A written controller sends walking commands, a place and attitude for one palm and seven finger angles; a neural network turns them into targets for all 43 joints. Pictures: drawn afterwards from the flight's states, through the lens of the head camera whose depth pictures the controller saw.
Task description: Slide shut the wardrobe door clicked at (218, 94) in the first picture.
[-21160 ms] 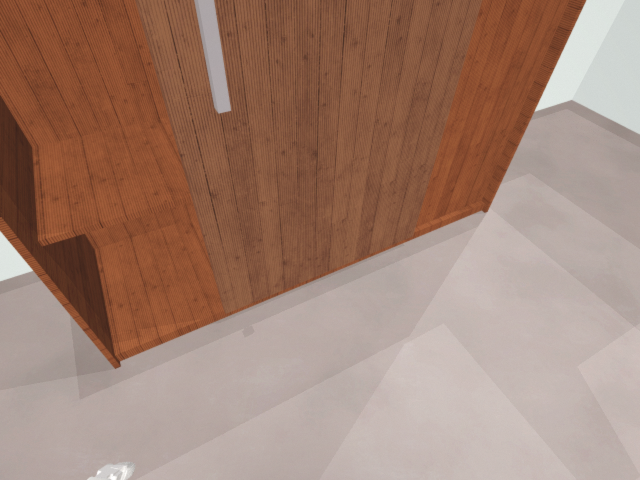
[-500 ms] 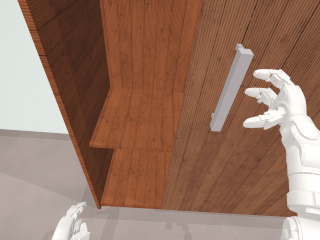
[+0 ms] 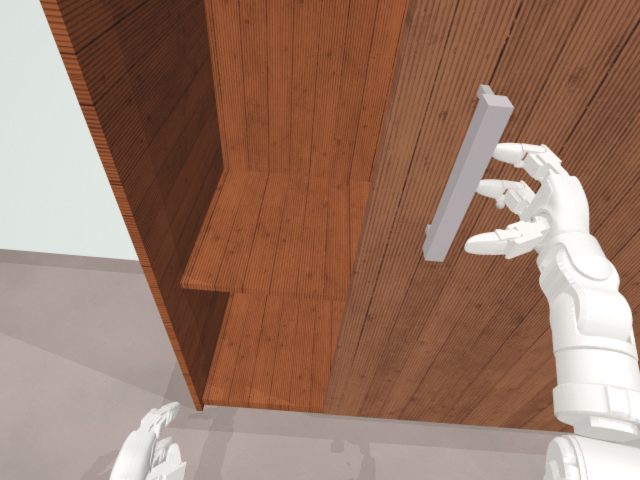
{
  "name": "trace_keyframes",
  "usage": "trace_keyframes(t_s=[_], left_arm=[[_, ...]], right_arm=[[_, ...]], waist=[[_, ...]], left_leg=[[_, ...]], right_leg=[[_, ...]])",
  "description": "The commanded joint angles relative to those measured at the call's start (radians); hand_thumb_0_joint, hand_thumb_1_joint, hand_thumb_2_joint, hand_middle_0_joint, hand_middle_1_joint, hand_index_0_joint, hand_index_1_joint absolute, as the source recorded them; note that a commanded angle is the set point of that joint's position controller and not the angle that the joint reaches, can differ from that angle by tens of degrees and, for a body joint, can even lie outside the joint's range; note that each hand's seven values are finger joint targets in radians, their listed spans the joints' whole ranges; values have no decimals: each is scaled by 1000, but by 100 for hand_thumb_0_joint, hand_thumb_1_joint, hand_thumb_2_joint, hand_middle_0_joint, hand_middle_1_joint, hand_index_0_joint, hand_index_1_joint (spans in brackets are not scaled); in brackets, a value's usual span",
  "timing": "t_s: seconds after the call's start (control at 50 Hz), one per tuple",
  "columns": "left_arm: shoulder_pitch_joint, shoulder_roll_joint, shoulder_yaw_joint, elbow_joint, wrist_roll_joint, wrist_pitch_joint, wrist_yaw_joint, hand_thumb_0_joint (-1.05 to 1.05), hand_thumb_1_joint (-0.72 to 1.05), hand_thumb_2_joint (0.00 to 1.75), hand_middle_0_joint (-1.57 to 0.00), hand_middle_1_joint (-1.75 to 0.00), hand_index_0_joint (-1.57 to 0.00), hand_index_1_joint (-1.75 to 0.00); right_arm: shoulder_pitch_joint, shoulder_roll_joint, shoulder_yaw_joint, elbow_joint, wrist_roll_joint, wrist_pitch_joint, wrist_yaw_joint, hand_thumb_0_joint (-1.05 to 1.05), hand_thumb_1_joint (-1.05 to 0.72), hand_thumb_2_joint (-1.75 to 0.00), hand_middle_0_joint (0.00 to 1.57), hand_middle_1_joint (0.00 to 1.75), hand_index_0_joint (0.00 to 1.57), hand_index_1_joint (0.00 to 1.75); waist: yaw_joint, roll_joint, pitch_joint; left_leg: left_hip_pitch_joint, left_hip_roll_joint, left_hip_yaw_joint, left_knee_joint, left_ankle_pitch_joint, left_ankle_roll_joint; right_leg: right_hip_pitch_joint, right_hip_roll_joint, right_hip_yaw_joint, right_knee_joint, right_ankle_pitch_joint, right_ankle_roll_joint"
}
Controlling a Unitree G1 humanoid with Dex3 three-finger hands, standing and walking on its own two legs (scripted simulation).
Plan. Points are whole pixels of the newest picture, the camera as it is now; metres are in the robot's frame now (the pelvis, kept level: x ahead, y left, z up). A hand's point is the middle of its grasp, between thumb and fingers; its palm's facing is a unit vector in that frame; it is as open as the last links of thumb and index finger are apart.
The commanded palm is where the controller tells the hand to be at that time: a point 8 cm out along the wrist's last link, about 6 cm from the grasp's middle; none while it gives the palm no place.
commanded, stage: feel for the door with the fingertips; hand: right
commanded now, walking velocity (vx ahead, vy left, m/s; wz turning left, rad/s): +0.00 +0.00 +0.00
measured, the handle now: (456, 181) +0.45 -0.13 +0.18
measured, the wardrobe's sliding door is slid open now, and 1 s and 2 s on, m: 0.37 0.37 0.37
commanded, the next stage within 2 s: slide the fingers in behind the handle in 0.34 s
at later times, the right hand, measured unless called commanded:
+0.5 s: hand (486, 197) +0.41 -0.16 +0.20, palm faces +0.01 +1.00 -0.01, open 14.0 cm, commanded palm +0.38 -0.21 +0.19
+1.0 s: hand (490, 214) +0.37 -0.15 +0.20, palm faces -0.01 +1.00 -0.01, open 14.0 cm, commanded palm +0.36 -0.20 +0.19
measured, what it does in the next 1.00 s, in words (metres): stands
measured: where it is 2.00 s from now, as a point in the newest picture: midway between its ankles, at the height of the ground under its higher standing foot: outside the picture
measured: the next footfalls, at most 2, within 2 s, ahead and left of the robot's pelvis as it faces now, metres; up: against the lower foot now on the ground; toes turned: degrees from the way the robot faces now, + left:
none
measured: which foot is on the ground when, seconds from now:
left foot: down 0.00-1.00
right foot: down 0.00-1.00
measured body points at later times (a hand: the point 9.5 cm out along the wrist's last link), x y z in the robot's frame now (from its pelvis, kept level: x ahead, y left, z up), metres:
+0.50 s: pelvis +0.00 +0.00 +0.00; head -0.01 +0.02 +0.45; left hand +0.14 +0.25 -0.11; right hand +0.40 -0.21 +0.20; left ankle -0.03 +0.10 -0.74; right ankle +0.02 -0.11 -0.74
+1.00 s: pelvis +0.00 +0.00 +0.00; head -0.03 +0.02 +0.45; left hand +0.17 +0.24 -0.09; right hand +0.37 -0.21 +0.20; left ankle -0.03 +0.10 -0.74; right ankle +0.02 -0.11 -0.74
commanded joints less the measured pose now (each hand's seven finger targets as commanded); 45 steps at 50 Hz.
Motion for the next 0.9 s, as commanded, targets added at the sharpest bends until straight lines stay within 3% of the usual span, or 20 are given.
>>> trace_keyframes(t_s=[0.0,0.02,0.08,0.18,0.22,0.28,0.3,0.4,0.46,0.52,0.58,0.68,0.78,0.8,0.88], left_arm=[[-96,115,53,-135,0,-57,0,0,90,90,-20,-30,-20,-30],[-97,116,54,-129,-2,-54,-2,0,90,90,-20,-30,-20,-30],[-98,113,58,-137,-1,-51,-7,0,90,90,-20,-30,-20,-30],[-98,119,57,-135,7,-36,-1,0,90,90,-20,-30,-20,-30],[-93,119,57,-128,9,-33,0,0,90,90,-20,-30,-20,-30],[-87,110,56,-133,8,-38,-3,0,90,90,-20,-30,-20,-30],[-81,113,58,-133,8,-38,-3,0,90,90,-20,-30,-20,-30],[-77,120,60,-131,2,-37,0,0,90,90,-20,-30,-20,-30],[-67,125,63,-126,5,-35,1,0,90,90,-20,-30,-20,-30],[-79,119,62,-135,5,-35,-4,0,90,90,-20,-30,-20,-30],[-84,116,61,-147,4,-35,-9,0,90,90,-20,-30,-20,-30],[-99,120,63,-157,0,-32,-8,0,90,90,-20,-30,-20,-30],[-123,112,59,-167,-2,-37,-9,0,90,90,-20,-30,-20,-30],[-130,108,57,-171,-1,-39,-9,0,90,90,-20,-30,-20,-30],[-135,111,55,-156,-2,-36,-5,0,90,90,-20,-30,-20,-30]], right_arm=[[-439,-167,-32,-189,5,-106,6,0,50,-30,30,120,30,120],[-456,-137,7,-194,-3,-105,4,0,50,-30,30,120,30,120],[-465,-138,3,-226,-17,-86,-18,0,50,-30,30,120,30,120],[-479,-222,-82,-218,-13,-84,-49,0,50,-30,30,120,30,120],[-483,-245,-98,-205,-20,-98,-57,0,50,-30,30,120,30,120],[-505,-188,-44,-213,-29,-115,-53,0,50,-30,30,120,30,120],[-499,-199,-54,-202,-29,-114,-51,0,50,-30,30,120,30,120],[-517,-173,-34,-163,-11,-105,-27,0,50,-30,30,120,30,120],[-504,-211,-64,-150,-13,-109,-26,0,50,-30,30,120,30,120],[-452,-205,-64,-179,-14,-114,-23,0,50,-30,30,120,30,120],[-443,-190,-51,-212,-13,-112,-18,0,50,-30,30,120,30,120],[-382,-213,-79,-246,-4,-97,-12,0,50,-30,30,120,30,120],[-357,-172,-43,-323,2,-89,-11,0,50,-30,30,120,30,120],[-369,-139,-13,-351,2,-88,-11,0,50,-30,30,120,30,120],[-384,-140,-12,-338,5,-69,-23,0,50,-30,30,120,30,120]], waist=[[13,74,-243],[19,69,-227],[9,1,-248],[-2,101,-258],[-4,90,-249],[7,33,-264],[6,18,-270],[18,64,-252],[13,89,-262],[-1,64,-272],[0,43,-276],[-7,73,-258],[-4,49,-253],[0,22,-251],[9,53,-229]], left_leg=[[-52,-10,-32,-48,314,-2],[-59,-8,-33,-52,306,-1],[-67,-8,-29,-46,299,5],[-8,-6,-36,-51,320,-1],[-5,-5,-42,-56,317,-2],[-20,-8,-41,-53,320,0],[-23,-9,-41,-53,324,2],[-33,-10,-39,-59,326,-1],[-18,-9,-40,-57,331,-3],[-1,-6,-41,-53,356,-1],[0,-6,-38,-47,372,0],[0,-7,-38,-50,364,-2],[-14,-7,-35,-52,343,-1],[-26,-7,-34,-51,346,0],[-44,-9,-35,-60,306,-2]], right_leg=[[193,10,55,-17,217,-35],[189,11,50,-15,211,-38],[213,10,59,-20,229,-30],[172,9,50,-32,225,-36],[166,8,44,-31,222,-38],[200,9,44,-30,232,-36],[205,8,46,-28,240,-35],[196,9,45,-27,224,-38],[182,9,42,-28,221,-40],[185,11,37,-22,245,-41],[193,12,39,-24,258,-38],[182,11,38,-26,243,-40],[202,10,42,-25,239,-37],[216,11,42,-25,248,-36],[209,9,49,-27,212,-35]])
